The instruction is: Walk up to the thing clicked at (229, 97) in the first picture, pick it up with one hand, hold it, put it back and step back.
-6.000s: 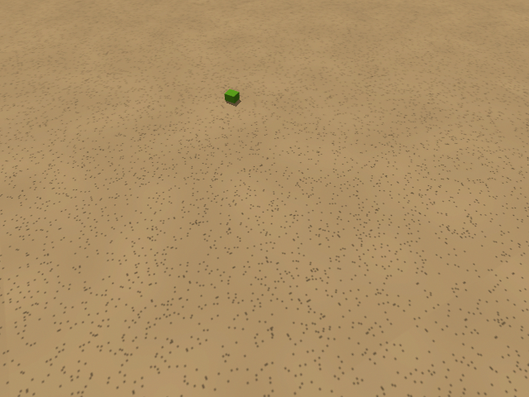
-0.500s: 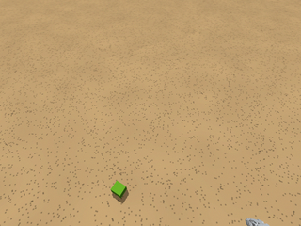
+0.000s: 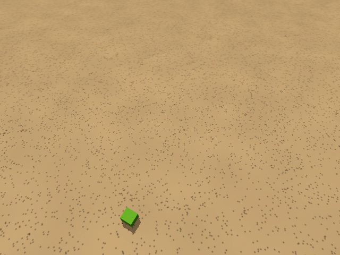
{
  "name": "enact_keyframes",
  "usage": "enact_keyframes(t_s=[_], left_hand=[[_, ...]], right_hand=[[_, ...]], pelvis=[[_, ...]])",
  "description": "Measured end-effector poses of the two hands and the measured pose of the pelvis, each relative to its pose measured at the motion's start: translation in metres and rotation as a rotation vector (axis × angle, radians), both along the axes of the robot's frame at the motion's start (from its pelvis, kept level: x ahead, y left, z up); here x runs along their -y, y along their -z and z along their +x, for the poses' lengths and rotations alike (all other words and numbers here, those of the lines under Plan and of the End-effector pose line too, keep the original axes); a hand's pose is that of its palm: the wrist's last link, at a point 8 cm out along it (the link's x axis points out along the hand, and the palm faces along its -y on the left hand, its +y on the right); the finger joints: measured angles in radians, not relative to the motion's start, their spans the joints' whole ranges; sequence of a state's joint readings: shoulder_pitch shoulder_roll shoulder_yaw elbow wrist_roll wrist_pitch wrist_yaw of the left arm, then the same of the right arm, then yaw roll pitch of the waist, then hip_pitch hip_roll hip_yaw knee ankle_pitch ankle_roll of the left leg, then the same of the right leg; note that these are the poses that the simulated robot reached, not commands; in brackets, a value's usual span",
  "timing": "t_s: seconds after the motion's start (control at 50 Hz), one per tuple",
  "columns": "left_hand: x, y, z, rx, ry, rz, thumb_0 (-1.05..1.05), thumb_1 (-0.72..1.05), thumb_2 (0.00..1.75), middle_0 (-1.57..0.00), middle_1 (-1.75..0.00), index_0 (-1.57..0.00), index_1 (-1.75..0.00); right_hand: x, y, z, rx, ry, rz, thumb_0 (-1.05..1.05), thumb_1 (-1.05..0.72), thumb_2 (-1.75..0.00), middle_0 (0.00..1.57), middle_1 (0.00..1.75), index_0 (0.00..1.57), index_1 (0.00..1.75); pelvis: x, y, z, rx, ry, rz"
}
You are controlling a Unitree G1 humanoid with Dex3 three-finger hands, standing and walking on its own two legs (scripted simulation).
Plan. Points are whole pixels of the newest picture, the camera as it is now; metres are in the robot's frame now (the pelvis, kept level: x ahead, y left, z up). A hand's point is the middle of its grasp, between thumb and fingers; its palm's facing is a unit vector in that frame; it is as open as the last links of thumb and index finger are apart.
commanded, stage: walk up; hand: left
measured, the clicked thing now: (129, 217) +0.43 +0.23 -0.76
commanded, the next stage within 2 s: stand in 0.06 s
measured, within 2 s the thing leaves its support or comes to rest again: neither
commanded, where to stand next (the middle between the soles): +0.05 +0.01 m, yaw +0 degrees
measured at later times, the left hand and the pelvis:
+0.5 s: hand out of the picture +0.08 +0.25 -0.16, palm faces -0.02 -0.94 -0.33, open 7.4 cm; pelvis +0.01 +0.00 +0.00, yaw +0 degrees
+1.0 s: hand out of the picture +0.09 +0.25 -0.15, palm faces -0.03 -0.94 -0.34, open 7.4 cm; pelvis +0.02 -0.01 +0.00, yaw +0 degrees
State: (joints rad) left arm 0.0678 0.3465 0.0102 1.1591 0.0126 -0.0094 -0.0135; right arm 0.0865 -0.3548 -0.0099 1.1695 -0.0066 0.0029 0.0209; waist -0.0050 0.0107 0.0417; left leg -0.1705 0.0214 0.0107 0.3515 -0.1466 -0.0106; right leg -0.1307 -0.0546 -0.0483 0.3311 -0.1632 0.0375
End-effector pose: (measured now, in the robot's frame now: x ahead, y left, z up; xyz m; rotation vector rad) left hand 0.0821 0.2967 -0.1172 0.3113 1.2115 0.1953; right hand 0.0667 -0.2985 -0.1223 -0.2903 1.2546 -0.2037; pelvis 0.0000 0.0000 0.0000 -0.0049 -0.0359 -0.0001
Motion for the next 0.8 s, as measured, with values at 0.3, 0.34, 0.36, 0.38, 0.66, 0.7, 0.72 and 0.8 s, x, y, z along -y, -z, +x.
enact_keyframes(t_s=[0.3, 0.34, 0.36, 0.38, 0.66, 0.7, 0.72, 0.8], left_hand=[[0.002, 0.002, -0.009, -0.032, -0.004, -0.003, 0.01, 0.91, 0.9, -0.2, -0.3, -0.2, -0.3], [0.003, 0.002, -0.009, -0.032, -0.005, -0.004, 0.01, 0.91, 0.9, -0.2, -0.3, -0.2, -0.3], [0.003, 0.003, -0.009, -0.031, -0.005, -0.004, 0.01, 0.91, 0.9, -0.2, -0.3, -0.2, -0.3], [0.004, 0.003, -0.009, -0.03, -0.005, -0.005, 0.01, 0.91, 0.9, -0.2, -0.3, -0.2, -0.3], [0.006, 0.001, -0.002, -0.027, -0.001, -0.002, 0.0, 0.91, 0.9, -0.2, -0.3, -0.2, -0.3], [0.006, 0.001, -0.001, -0.027, -0.001, -0.002, 0.0, 0.91, 0.9, -0.2, -0.3, -0.2, -0.3], [0.006, 0.001, 0.0, -0.027, -0.001, -0.002, 0.0, 0.91, 0.9, -0.2, -0.3, -0.2, -0.3], [0.006, 0.0, 0.002, -0.027, -0.001, 0.0, 0.0, 0.91, 0.9, -0.2, -0.3, -0.2, -0.3]], right_hand=[[0.0, -0.002, 0.015, 0.025, -0.023, -0.003, 0.01, -0.91, -0.9, 0.21, 0.3, 0.2, 0.3], [0.001, -0.003, 0.017, 0.028, -0.023, -0.004, 0.01, -0.91, -0.9, 0.21, 0.3, 0.2, 0.3], [0.001, -0.003, 0.018, 0.03, -0.023, -0.005, 0.01, -0.91, -0.9, 0.21, 0.3, 0.2, 0.3], [0.001, -0.004, 0.019, 0.032, -0.023, -0.006, 0.01, -0.91, -0.9, 0.21, 0.3, 0.2, 0.3], [0.005, -0.004, 0.022, 0.03, -0.023, -0.008, 0.01, -0.91, -0.9, 0.21, 0.3, 0.2, 0.3], [0.005, -0.004, 0.022, 0.025, -0.024, -0.009, 0.01, -0.91, -0.9, 0.21, 0.3, 0.2, 0.3], [0.005, -0.003, 0.021, 0.023, -0.024, -0.009, 0.01, -0.91, -0.9, 0.21, 0.3, 0.2, 0.3], [0.006, -0.003, 0.021, 0.017, -0.024, -0.009, 0.01, -0.91, -0.9, 0.21, 0.3, 0.2, 0.3]], pelvis=[[0.003, -0.001, 0.007, -0.004, -0.002, 0.003], [0.003, -0.001, 0.008, -0.003, -0.001, 0.003], [0.004, -0.001, 0.008, -0.002, -0.001, 0.002], [0.004, -0.001, 0.009, -0.001, -0.001, 0.002], [0.006, -0.001, 0.014, -0.001, 0.002, 0.004], [0.006, -0.001, 0.014, -0.001, 0.003, 0.003], [0.006, -0.001, 0.015, -0.001, 0.003, 0.003], [0.007, -0.001, 0.016, -0.001, 0.002, 0.004]])
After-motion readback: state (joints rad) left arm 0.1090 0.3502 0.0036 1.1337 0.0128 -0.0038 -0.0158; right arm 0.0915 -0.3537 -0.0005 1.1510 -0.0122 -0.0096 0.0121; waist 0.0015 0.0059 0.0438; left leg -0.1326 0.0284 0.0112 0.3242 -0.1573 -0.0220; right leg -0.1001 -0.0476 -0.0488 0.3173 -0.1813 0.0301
